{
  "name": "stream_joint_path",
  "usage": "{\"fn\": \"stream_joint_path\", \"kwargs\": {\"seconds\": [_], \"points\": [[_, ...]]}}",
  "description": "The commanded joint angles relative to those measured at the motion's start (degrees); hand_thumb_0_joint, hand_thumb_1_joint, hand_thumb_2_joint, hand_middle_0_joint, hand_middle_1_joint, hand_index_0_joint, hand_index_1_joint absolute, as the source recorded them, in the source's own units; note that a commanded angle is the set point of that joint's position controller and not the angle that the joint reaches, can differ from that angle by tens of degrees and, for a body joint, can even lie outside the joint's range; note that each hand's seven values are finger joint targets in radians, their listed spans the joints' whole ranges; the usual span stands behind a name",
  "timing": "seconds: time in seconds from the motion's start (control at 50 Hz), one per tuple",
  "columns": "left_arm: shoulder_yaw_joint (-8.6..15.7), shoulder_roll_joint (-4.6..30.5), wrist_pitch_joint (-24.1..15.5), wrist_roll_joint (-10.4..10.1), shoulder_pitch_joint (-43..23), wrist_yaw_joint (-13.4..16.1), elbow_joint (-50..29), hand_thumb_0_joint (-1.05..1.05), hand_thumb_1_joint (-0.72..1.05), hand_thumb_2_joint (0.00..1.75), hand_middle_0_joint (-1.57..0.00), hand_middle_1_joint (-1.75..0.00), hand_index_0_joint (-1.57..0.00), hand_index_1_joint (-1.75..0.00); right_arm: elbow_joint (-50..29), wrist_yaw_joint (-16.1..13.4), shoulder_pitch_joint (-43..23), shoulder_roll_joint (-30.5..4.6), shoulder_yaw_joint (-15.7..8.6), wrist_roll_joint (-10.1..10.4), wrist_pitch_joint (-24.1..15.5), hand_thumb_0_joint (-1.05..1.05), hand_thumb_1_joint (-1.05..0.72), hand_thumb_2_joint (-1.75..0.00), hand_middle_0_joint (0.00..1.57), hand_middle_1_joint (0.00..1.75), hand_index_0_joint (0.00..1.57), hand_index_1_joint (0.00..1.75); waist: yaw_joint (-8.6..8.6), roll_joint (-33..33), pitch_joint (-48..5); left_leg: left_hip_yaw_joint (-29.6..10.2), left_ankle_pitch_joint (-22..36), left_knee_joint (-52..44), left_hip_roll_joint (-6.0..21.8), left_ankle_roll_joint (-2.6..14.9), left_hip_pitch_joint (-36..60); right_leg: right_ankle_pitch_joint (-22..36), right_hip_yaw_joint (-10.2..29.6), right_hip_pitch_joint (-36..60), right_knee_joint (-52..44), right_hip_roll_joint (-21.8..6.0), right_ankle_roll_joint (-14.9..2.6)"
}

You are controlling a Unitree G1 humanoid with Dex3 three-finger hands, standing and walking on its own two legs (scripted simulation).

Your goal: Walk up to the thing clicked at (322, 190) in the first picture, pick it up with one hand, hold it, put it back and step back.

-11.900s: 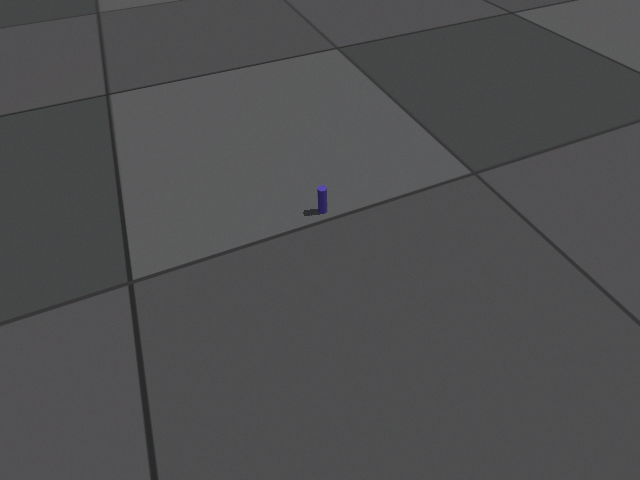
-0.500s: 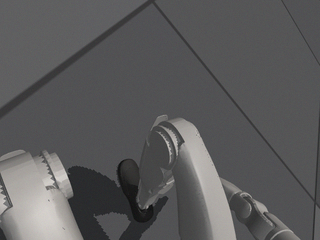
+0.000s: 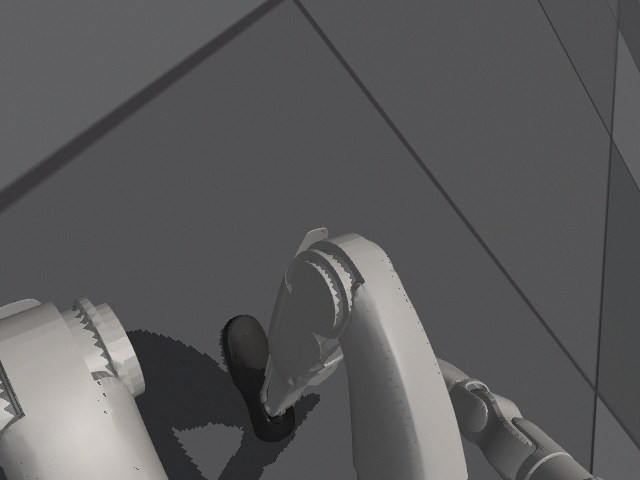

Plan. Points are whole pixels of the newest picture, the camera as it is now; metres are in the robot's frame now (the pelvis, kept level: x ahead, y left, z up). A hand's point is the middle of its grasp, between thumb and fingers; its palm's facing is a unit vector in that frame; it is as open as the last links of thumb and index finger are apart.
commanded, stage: close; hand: left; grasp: from the side
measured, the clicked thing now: out of the picture +0.47 +0.30 -0.22
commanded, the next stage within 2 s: settle in 0.56 s
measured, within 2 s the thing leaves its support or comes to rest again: leaves its support in 1.00 s
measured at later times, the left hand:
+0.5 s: hand out of the picture +0.44 +0.29 -0.19, palm faces +0.34 -0.94 -0.03, open 7.0 cm
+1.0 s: hand out of the picture +0.45 +0.29 -0.18, palm faces +0.34 -0.94 -0.02, open 5.0 cm
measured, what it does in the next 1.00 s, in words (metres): stands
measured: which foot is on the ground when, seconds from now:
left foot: down 0.00-1.00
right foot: down 0.00-1.00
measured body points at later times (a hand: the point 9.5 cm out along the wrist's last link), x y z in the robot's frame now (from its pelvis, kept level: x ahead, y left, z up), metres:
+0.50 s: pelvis +0.00 +0.00 +0.00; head +0.24 +0.20 +0.32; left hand +0.42 +0.34 -0.18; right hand +0.17 -0.24 -0.03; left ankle +0.08 +0.12 -0.25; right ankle +0.15 -0.12 -0.25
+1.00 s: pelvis +0.00 +0.00 +0.01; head +0.25 +0.20 +0.32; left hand +0.43 +0.34 -0.18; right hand +0.17 -0.24 -0.02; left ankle +0.08 +0.12 -0.25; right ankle +0.15 -0.12 -0.25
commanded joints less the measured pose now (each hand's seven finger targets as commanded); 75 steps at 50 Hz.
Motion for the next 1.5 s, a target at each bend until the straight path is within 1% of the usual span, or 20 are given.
{"fn": "stream_joint_path", "kwargs": {"seconds": [0.0, 0.18, 0.46, 0.62, 0.66, 0.74, 0.88, 0.96, 1.04, 1.06, 1.14, 1.16, 1.24, 1.26, 1.36, 1.38, 1.4, 1.42, 1.46, 1.48], "points": [[-0.1, 8.2, -5.0, -0.2, -12.8, 1.1, -7.9, 0.00, -0.02, 0.39, -0.37, -0.34, -0.35, -0.35, 0.4, -1.0, 2.0, -21.2, -7.0, -0.1, 0.8, 0.00, -0.89, -0.90, 0.20, 0.30, 0.20, 0.30, -8.29, 33.0, -31.0, 3.8, 7.7, -20.1, 3.2, -2.50, 22.6, 8.9, -4.3, 15.2, -8.3, 3.5, -3.15], [-0.5, 8.5, -4.0, 1.1, -13.8, 2.7, -6.5, 0.00, 0.25, 0.58, -0.58, -0.54, -0.57, -0.54, 0.9, -1.1, 2.2, -21.2, -6.7, -0.4, 1.7, 0.00, -0.88, -0.90, 0.20, 0.30, 0.20, 0.30, -9.35, 34.4, -31.4, 3.0, 11.8, -20.6, 3.5, -3.01, 25.0, 11.5, -4.7, 15.6, -8.3, 3.5, -3.25], [-1.0, 9.5, -3.6, 1.7, -16.4, 4.0, -5.2, 0.00, 0.63, 0.94, -0.94, -0.92, -0.93, -0.92, 0.7, -1.0, 1.6, -21.0, -6.2, -0.5, 2.3, 0.00, -0.87, -0.89, 0.20, 0.30, 0.20, 0.30, -10.07, 33.5, -30.1, 2.8, 8.0, -21.2, 3.6, -2.59, 23.5, 8.9, -4.6, 14.6, -9.3, 3.7, -3.26], [-2.2, 9.1, -3.5, 2.0, -17.0, 4.0, -4.9, 0.00, 0.68, 1.22, -1.21, -1.25, -1.21, -1.25, 1.3, -1.2, 1.8, -20.7, -6.0, -0.7, 2.2, 0.00, -0.87, -0.89, 0.20, 0.30, 0.20, 0.30, -10.47, 33.2, -31.3, 3.2, 9.2, -20.5, 3.3, -2.33, 23.8, 10.0, -4.6, 15.6, -10.0, 4.0, -3.25], [-2.0, 9.6, -3.4, 2.0, -17.2, 4.1, -4.7, 0.00, 0.66, 1.24, -1.21, -1.27, -1.20, -1.29, 1.5, -1.2, 1.5, -20.8, -5.9, -0.7, 2.1, 0.00, -0.89, -0.90, 0.20, 0.30, 0.20, 0.30, -10.21, 33.6, -30.9, 3.1, 9.4, -20.6, 3.4, -2.37, 23.9, 10.2, -4.5, 15.4, -10.1, 3.9, -3.26], [-1.3, 10.0, -3.3, 2.1, -17.4, 4.6, -4.2, 0.00, 0.78, 1.28, -1.24, -1.28, -1.22, -1.30, 1.3, -1.1, 1.8, -20.9, -5.9, -0.7, 2.3, 0.00, -0.88, -0.90, 0.20, 0.30, 0.20, 0.30, -10.13, 34.3, -30.2, 2.6, 9.2, -21.5, 3.5, -2.66, 24.2, 9.8, -4.8, 15.0, -9.9, 3.8, -3.33], [-1.8, 10.9, -3.2, 2.2, -19.5, 4.0, -8.3, 0.00, 0.72, 1.32, -1.36, -1.40, -1.35, -1.41, 1.3, -1.1, 2.1, -21.0, -6.3, -0.4, 2.4, 0.00, -0.90, -0.90, 0.20, 0.30, 0.20, 0.30, -10.02, 36.6, -31.2, 2.9, 9.7, -21.7, 3.6, -2.81, 25.1, 10.1, -4.5, 15.2, -9.6, 3.7, -3.49], [-0.4, 10.9, -2.1, 1.5, -19.2, 3.8, -12.8, 0.00, 0.68, 1.33, -1.38, -1.41, -1.37, -1.43, 1.2, -1.0, 3.2, -20.5, -7.3, 0.1, 2.6, 0.00, -0.89, -0.90, 0.20, 0.30, 0.20, 0.30, -8.62, 37.7, -34.9, 3.6, 11.9, -21.7, 3.6, -2.87, 27.1, 11.4, -3.9, 16.3, -9.5, 3.6, -3.50], [-0.6, 10.3, 0.3, 2.3, -17.9, 2.9, -17.8, 0.00, 0.65, 1.35, -1.40, -1.44, -1.39, -1.46, 1.8, -0.9, 4.7, -20.0, -8.9, 0.9, 3.1, 0.00, -0.89, -0.90, 0.20, 0.30, 0.20, 0.30, -6.91, 40.5, -37.6, 4.2, 14.4, -22.7, 3.7, -3.35, 29.7, 12.3, -3.3, 15.4, -9.0, 3.1, -3.74], [-1.5, 9.0, 1.2, 2.7, -17.6, 2.7, -18.5, 0.00, 0.65, 1.36, -1.42, -1.46, -1.41, -1.47, 1.8, -0.9, 5.4, -19.9, -9.5, 1.1, 3.4, 0.00, -0.90, -0.90, 0.20, 0.30, 0.20, 0.30, -7.26, 41.1, -37.9, 4.2, 14.8, -23.2, 3.6, -3.50, 29.9, 12.3, -3.3, 14.9, -8.9, 3.0, -3.84], [-0.5, 7.9, 4.6, 1.8, -16.7, 2.1, -23.3, 0.00, 0.62, 1.35, -1.42, -1.46, -1.41, -1.47, 1.3, -0.7, 7.2, -19.4, -11.7, 2.7, 3.8, 0.00, -0.89, -0.90, 0.20, 0.30, 0.20, 0.30, -5.38, 41.2, -39.8, 5.5, 12.8, -24.5, 3.2, -3.16, 28.0, 11.0, -2.2, 14.4, -9.3, 2.6, -4.21], [0.6, 8.1, 5.5, 1.5, -15.8, 2.2, -25.4, 0.00, 0.60, 1.35, -1.41, -1.45, -1.40, -1.47, 1.3, -0.8, 8.0, -19.0, -12.3, 3.1, 4.0, 0.00, -0.89, -0.90, 0.20, 0.30, 0.20, 0.30, -4.17, 40.5, -41.6, 5.9, 13.1, -24.5, 3.1, -3.02, 28.2, 11.2, -1.8, 14.9, -9.5, 2.5, -4.23], [-1.7, 3.5, 9.0, 0.6, -16.6, 1.1, -31.0, 0.00, 0.58, 1.34, -1.42, -1.45, -1.41, -1.47, 1.1, -0.7, 10.3, -17.9, -15.0, 5.1, 4.1, 0.00, -0.89, -0.90, 0.20, 0.30, 0.20, 0.30, -3.69, 39.3, -43.7, 7.3, 11.1, -25.3, 2.6, -2.35, 26.0, 10.3, -0.6, 14.2, -10.2, 2.2, -4.49], [-1.1, 4.7, 9.8, 0.5, -18.2, 0.9, -32.9, 0.00, 0.59, 1.33, -1.41, -1.44, -1.40, -1.46, 1.1, -0.8, 10.8, -17.7, -15.7, 5.8, 4.0, 0.00, -0.89, -0.90, 0.20, 0.30, 0.20, 0.30, -2.95, 39.6, -43.9, 7.7, 9.5, -25.9, 2.4, -2.10, 24.8, 8.9, -0.1, 13.6, -10.3, 2.1, -4.66], [-3.8, -0.5, 14.2, -0.1, -16.8, -1.0, -35.8, 0.00, 0.56, 1.29, -1.39, -1.42, -1.39, -1.43, 1.3, -0.7, 14.1, -16.1, -19.0, 8.4, 3.7, 0.00, -0.88, -0.89, 0.20, 0.30, 0.20, 0.30, -1.85, 35.6, -44.9, 9.3, 3.8, -26.9, 1.5, -0.99, 20.2, 4.8, 1.3, 11.8, -11.8, 1.8, -4.87], [-2.4, 0.1, 14.9, -0.5, -16.5, -1.3, -36.6, 0.00, 0.57, 1.29, -1.38, -1.41, -1.38, -1.42, 1.3, -0.9, 14.9, -15.8, -19.7, 9.1, 3.6, 0.00, -0.88, -0.89, 0.20, 0.30, 0.20, 0.30, -0.83, 35.0, -45.7, 9.9, 3.6, -26.9, 1.2, -0.71, 19.5, 4.6, 1.7, 12.0, -12.3, 1.7, -4.88], [-3.1, -1.3, 16.0, -0.5, -14.8, -1.7, -35.5, 0.00, 0.57, 1.29, -1.37, -1.41, -1.37, -1.42, 1.3, -0.9, 15.1, -15.6, -20.3, 9.6, 3.4, 0.00, -0.88, -0.89, 0.20, 0.30, 0.20, 0.30, -0.46, 34.4, -45.6, 10.1, 3.7, -27.3, 1.1, -0.68, 19.6, 4.4, 1.9, 11.0, -12.2, 1.6, -4.96], [-2.4, -0.4, 16.5, -0.7, -16.4, -2.0, -37.9, 0.00, 0.58, 1.27, -1.38, -1.40, -1.37, -1.41, 1.3, -1.0, 15.7, -15.5, -20.9, 10.1, 3.3, 0.00, -0.88, -0.89, 0.20, 0.30, 0.20, 0.30, 0.02, 34.6, -46.3, 10.1, 3.0, -27.9, 1.0, -0.67, 19.7, 3.6, 2.1, 10.1, -12.1, 1.4, -5.09], [-3.7, -4.0, 18.0, -1.4, -15.0, -3.0, -37.7, 0.00, 0.62, 1.29, -1.38, -1.41, -1.38, -1.42, 1.4, -1.0, 16.8, -14.9, -21.9, 11.1, 3.3, 0.00, -0.87, -0.89, 0.20, 0.30, 0.20, 0.30, 0.26, 34.2, -46.9, 10.4, 3.9, -28.4, 0.9, -0.76, 21.2, 4.1, 2.5, 8.5, -12.4, 1.1, -5.22], [-3.8, -4.1, 18.5, -1.5, -15.9, -3.2, -39.3, 0.00, 0.62, 1.29, -1.38, -1.42, -1.38, -1.42, 1.7, -1.1, 17.7, -14.6, -22.2, 11.4, 3.3, 0.00, -0.87, -0.89, 0.20, 0.30, 0.20, 0.30, 0.32, 34.8, -47.9, 10.5, 4.9, -28.8, 0.8, -0.87, 21.8, 4.7, 2.7, 8.8, -12.3, 0.9, -5.33]]}}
